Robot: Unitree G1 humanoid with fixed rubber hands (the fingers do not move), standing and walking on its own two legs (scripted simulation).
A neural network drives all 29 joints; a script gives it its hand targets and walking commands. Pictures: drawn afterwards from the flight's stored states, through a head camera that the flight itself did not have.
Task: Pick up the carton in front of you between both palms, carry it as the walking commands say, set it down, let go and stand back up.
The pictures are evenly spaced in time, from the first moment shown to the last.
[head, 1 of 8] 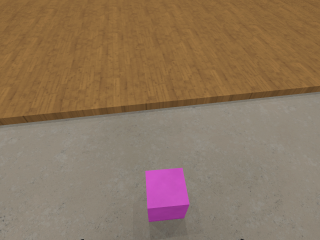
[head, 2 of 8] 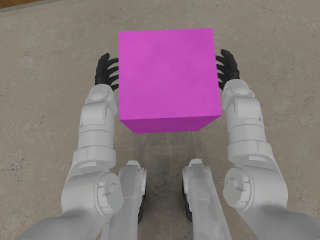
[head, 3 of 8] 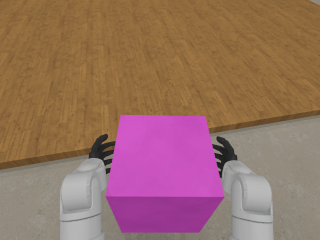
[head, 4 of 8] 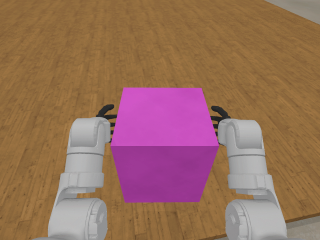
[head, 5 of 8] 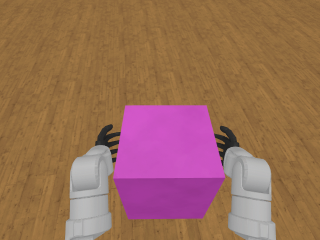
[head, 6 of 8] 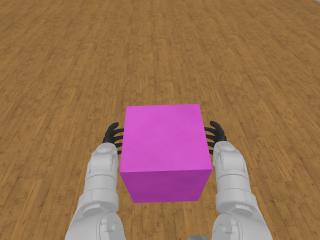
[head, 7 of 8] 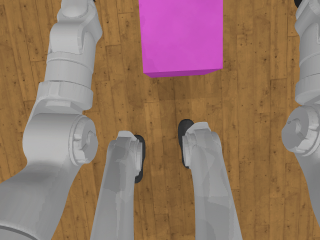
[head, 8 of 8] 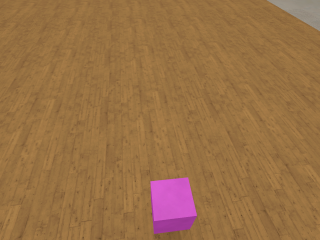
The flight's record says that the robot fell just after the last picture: no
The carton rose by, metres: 0.84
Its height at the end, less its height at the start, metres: +0.08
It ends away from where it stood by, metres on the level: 3.12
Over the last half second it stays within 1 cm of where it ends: yes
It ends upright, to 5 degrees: yes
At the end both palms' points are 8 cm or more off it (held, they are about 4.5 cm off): yes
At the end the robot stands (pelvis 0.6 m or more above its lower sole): yes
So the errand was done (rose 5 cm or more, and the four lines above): yes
